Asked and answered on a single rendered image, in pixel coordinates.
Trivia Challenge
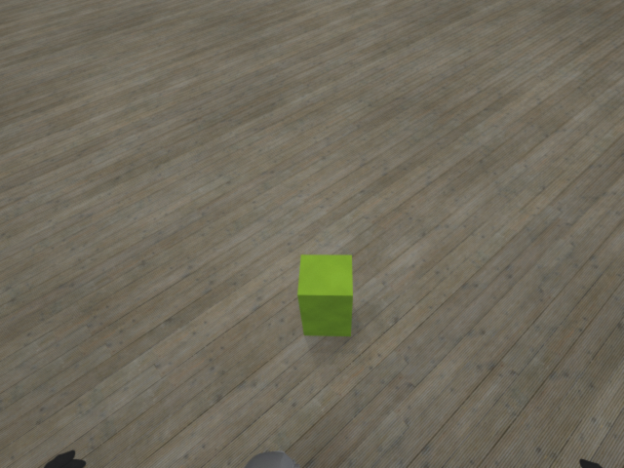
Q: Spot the carton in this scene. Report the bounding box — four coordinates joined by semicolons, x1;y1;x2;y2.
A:
297;254;353;336

